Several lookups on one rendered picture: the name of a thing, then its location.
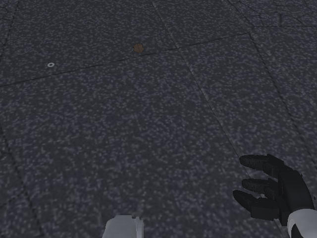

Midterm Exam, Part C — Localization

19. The right robot forearm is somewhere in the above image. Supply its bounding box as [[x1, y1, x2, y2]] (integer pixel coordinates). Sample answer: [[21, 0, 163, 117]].
[[287, 208, 317, 238]]

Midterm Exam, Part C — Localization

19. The robot right hand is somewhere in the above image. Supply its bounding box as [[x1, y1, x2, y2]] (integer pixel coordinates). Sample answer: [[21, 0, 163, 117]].
[[233, 154, 316, 226]]

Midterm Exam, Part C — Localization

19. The robot left thigh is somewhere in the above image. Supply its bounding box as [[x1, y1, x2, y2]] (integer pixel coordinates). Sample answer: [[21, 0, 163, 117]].
[[102, 215, 144, 238]]

